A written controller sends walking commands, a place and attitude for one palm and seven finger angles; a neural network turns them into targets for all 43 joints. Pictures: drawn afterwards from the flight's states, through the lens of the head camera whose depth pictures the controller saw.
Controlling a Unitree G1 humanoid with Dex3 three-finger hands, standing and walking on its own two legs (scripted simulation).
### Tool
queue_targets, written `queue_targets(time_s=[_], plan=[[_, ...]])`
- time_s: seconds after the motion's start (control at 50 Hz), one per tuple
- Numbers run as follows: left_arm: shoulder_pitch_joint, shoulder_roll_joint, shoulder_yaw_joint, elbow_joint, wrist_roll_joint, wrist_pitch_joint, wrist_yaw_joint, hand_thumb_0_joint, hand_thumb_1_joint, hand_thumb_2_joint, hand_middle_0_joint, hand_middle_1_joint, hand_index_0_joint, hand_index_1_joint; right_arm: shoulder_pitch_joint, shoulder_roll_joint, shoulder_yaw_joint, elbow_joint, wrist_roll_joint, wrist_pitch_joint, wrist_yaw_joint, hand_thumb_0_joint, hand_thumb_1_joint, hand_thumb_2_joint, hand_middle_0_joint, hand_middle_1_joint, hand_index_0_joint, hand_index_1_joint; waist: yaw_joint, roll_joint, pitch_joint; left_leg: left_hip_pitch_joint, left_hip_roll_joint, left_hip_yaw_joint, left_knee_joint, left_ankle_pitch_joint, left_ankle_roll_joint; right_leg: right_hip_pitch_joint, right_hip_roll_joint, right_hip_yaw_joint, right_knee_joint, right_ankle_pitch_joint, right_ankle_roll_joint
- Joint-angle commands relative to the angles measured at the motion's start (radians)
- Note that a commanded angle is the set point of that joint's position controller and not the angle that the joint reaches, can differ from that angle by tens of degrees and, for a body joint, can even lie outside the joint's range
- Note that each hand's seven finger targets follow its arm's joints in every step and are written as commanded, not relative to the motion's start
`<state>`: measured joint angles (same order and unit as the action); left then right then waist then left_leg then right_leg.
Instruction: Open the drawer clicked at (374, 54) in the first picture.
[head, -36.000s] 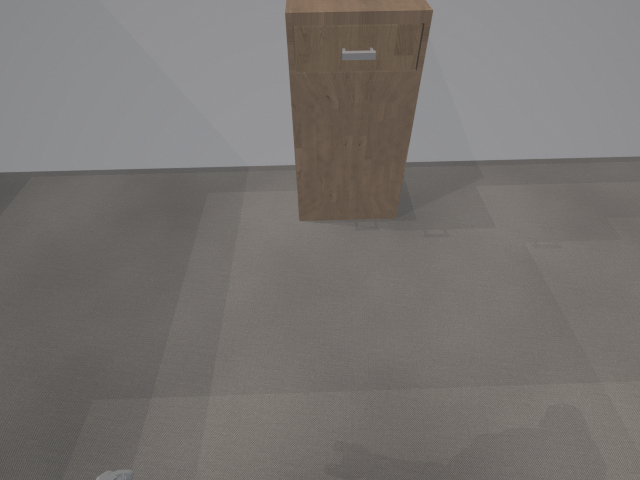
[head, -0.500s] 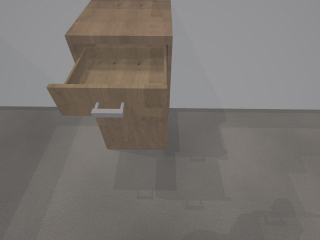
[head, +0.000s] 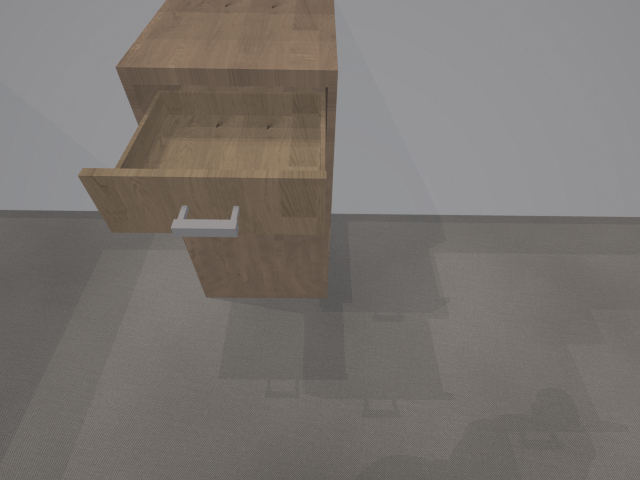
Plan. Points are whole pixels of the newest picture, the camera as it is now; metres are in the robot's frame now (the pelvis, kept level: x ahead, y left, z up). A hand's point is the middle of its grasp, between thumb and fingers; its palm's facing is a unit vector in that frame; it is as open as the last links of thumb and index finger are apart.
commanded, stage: look to check the result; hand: left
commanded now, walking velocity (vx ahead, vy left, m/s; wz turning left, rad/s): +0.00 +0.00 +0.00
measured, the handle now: (207, 219) +0.51 +0.22 -0.01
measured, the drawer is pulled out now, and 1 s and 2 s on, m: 0.29 0.29 0.29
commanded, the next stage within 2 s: stand and wait in 0.42 s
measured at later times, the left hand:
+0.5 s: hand out of the picture +0.02 +0.18 -0.17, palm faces +0.01 -0.98 -0.22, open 7.4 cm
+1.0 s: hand out of the picture +0.04 +0.19 -0.17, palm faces -0.01 -0.97 -0.26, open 7.4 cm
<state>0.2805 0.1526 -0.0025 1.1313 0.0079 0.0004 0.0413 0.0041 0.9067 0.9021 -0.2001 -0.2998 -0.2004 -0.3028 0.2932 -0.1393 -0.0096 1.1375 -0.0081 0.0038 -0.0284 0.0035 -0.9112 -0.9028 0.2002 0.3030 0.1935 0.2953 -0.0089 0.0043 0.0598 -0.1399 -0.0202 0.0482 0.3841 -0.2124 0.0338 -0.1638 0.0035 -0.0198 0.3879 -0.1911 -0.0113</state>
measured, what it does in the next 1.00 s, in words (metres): stands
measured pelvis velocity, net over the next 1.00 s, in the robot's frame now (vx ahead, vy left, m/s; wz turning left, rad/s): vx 0.02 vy -0.01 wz -0.01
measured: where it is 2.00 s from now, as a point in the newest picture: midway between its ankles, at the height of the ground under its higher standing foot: outside the picture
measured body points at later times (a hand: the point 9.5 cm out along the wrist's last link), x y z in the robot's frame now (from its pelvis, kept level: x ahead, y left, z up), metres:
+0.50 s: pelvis +0.01 -0.01 +0.00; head +0.03 -0.01 +0.45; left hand +0.02 +0.23 -0.16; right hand +0.01 -0.23 -0.16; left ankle +0.00 +0.10 -0.74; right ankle +0.01 -0.11 -0.74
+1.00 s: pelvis +0.02 -0.01 +0.00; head +0.03 -0.01 +0.45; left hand +0.05 +0.24 -0.15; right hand +0.03 -0.25 -0.16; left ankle +0.00 +0.10 -0.74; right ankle +0.01 -0.11 -0.74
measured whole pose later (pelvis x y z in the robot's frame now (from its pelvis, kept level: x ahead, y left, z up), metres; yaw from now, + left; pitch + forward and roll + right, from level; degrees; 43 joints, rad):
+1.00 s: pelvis +0.02 -0.01 +0.00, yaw -1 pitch -2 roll +0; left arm 0.21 0.21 0.01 1.13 0.01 -0.01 0.03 0.00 0.90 0.90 -0.20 -0.30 -0.20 -0.30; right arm 0.21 -0.20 -0.02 1.14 -0.01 0.00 -0.02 0.00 -0.91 -0.90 0.20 0.30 0.19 0.30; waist -0.01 0.01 0.06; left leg -0.10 0.00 0.05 0.33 -0.21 0.02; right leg -0.13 0.02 -0.02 0.34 -0.19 -0.03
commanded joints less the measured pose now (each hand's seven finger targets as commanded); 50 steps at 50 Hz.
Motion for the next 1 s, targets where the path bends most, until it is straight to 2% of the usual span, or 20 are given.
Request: queue_targets(time_s=[0.0, 0.2, 0.28, 0.32, 0.38, 0.46, 0.56, 0.58, 0.6, 0.74, 0.78, 0.8, 0.98], plan=[[0.059, 0.112, 0.018, -0.016, 0.004, -0.013, 0.003, 0.0, 0.9, 0.9, -0.2, -0.3, -0.2, -0.3, 0.074, -0.093, -0.012, -0.022, 0.002, -0.011, -0.009, 0.0, -0.9, -0.9, 0.2, 0.3, 0.2, 0.3, -0.002, 0.0, 0.045, -0.024, 0.124, -0.109, -0.095, 0.068, 0.002, -0.026, -0.092, 0.083, -0.079, 0.05, -0.027], [0.05, 0.125, 0.02, -0.017, 0.003, -0.017, 0.003, 0.0, 0.9, 0.9, -0.2, -0.3, -0.2, -0.3, 0.05, -0.109, -0.017, -0.023, 0.002, -0.011, -0.009, 0.0, -0.9, -0.9, 0.2, 0.3, 0.2, 0.3, -0.001, 0.006, 0.03, -0.006, 0.125, -0.105, -0.095, 0.067, 0.001, -0.02, -0.094, 0.091, -0.088, 0.051, -0.027], [0.049, 0.132, 0.023, -0.02, 0.003, -0.02, 0.002, 0.0, 0.9, 0.9, -0.2, -0.3, -0.2, -0.3, 0.038, -0.116, -0.02, -0.026, 0.003, -0.014, -0.009, 0.0, -0.9, -0.9, 0.2, 0.3, 0.2, 0.3, 0.002, -0.013, 0.013, 0.012, 0.127, -0.103, -0.089, 0.103, 0.002, -0.012, -0.092, 0.092, -0.083, 0.091, -0.029], [0.037, 0.136, 0.024, -0.021, 0.003, -0.019, 0.003, 0.0, 0.9, 0.9, -0.2, -0.3, -0.2, -0.3, 0.037, -0.116, -0.019, -0.021, 0.002, -0.014, -0.009, 0.0, -0.9, -0.9, 0.2, 0.3, 0.2, 0.3, -0.001, 0.004, 0.009, 0.009, 0.127, -0.103, -0.092, 0.112, 0.0, -0.002, -0.096, 0.095, -0.083, 0.101, -0.028], [0.038, 0.143, 0.025, -0.023, 0.003, -0.022, 0.003, 0.0, 0.9, 0.9, -0.2, -0.3, -0.2, -0.3, 0.021, -0.125, -0.021, -0.025, 0.003, -0.014, -0.009, 0.0, -0.9, -0.9, 0.2, 0.3, 0.2, 0.3, 0.002, -0.005, 0.005, 0.025, 0.128, -0.099, -0.09, 0.12, 0.0, -0.004, -0.095, 0.097, -0.086, 0.116, -0.029], [0.015, 0.152, 0.027, -0.024, 0.004, -0.02, 0.001, 0.0, 0.9, 0.9, -0.2, -0.3, -0.2, -0.3, 0.014, -0.131, -0.019, -0.023, 0.001, -0.014, -0.007, 0.0, -0.9, -0.9, 0.2, 0.3, 0.2, 0.3, 0.0, -0.002, 0.025, 0.004, 0.128, -0.102, -0.103, 0.103, -0.003, -0.001, -0.097, 0.097, -0.091, 0.1, -0.027], [0.005, 0.162, 0.028, -0.027, 0.003, -0.021, -0.001, 0.0, 0.9, 0.9, -0.2, -0.3, -0.2, -0.3, 0.001, -0.142, -0.02, -0.023, 0.0, -0.013, -0.005, 0.0, -0.9, -0.9, 0.2, 0.3, 0.2, 0.3, 0.001, 0.005, 0.011, 0.011, 0.127, -0.101, -0.102, 0.093, -0.006, 0.006, -0.1, 0.098, -0.101, 0.089, -0.026], [0.009, 0.165, 0.03, -0.03, 0.004, -0.023, 0.0, 0.0, 0.9, 0.9, -0.2, -0.3, -0.2, -0.3, -0.004, -0.146, -0.024, -0.027, 0.001, -0.012, -0.006, 0.0, -0.9, -0.9, 0.2, 0.3, 0.2, 0.3, 0.002, -0.011, 0.009, 0.024, 0.13, -0.101, -0.101, 0.097, -0.004, -0.002, -0.096, 0.102, -0.103, 0.094, -0.028], [0.001, 0.163, 0.028, -0.027, 0.004, -0.022, 0.0, 0.0, 0.9, 0.9, -0.2, -0.3, -0.2, -0.3, -0.006, -0.148, -0.023, -0.026, -0.001, -0.013, -0.005, 0.0, -0.9, -0.9, 0.2, 0.3, 0.2, 0.3, 0.0, 0.005, 0.011, 0.021, 0.13, -0.1, -0.102, 0.102, -0.005, 0.001, -0.099, 0.1, -0.101, 0.099, -0.027], [-0.014, 0.184, 0.031, -0.033, 0.003, -0.025, -0.001, 0.0, 0.9, 0.9, -0.2, -0.3, -0.2, -0.3, -0.02, -0.167, -0.025, -0.027, 0.0, -0.015, -0.005, 0.0, -0.9, -0.9, 0.2, 0.3, 0.2, 0.3, 0.0, 0.001, -0.013, 0.037, 0.133, -0.096, -0.101, 0.136, -0.008, 0.021, -0.102, 0.105, -0.098, 0.15, -0.028], [-0.017, 0.19, 0.034, -0.035, 0.003, -0.027, -0.001, 0.0, 0.9, 0.9, -0.2, -0.3, -0.2, -0.3, -0.025, -0.172, -0.027, -0.031, 0.002, -0.015, -0.006, 0.0, -0.9, -0.9, 0.2, 0.3, 0.2, 0.3, 0.001, -0.013, -0.005, 0.04, 0.136, -0.097, -0.103, 0.141, -0.006, 0.018, -0.1, 0.103, -0.099, 0.159, -0.029], [-0.018, 0.187, 0.032, -0.033, 0.003, -0.026, -0.001, 0.0, 0.9, 0.9, -0.2, -0.3, -0.2, -0.3, -0.029, -0.174, -0.026, -0.031, 0.0, -0.015, -0.006, 0.0, -0.9, -0.9, 0.2, 0.3, 0.2, 0.3, -0.001, 0.007, -0.004, 0.042, 0.136, -0.095, -0.103, 0.143, -0.007, 0.017, -0.103, 0.105, -0.101, 0.16, -0.029], [-0.032, 0.206, 0.038, -0.037, 0.004, -0.028, -0.002, 0.0, 0.9, 0.9, -0.2, -0.3, -0.2, -0.3, -0.046, -0.193, -0.027, -0.035, 0.001, -0.016, -0.005, 0.0, -0.9, -0.9, 0.2, 0.3, 0.2, 0.3, 0.002, -0.002, -0.015, 0.054, 0.14, -0.096, -0.11, 0.152, -0.007, 0.025, -0.102, 0.108, -0.105, 0.167, -0.029]])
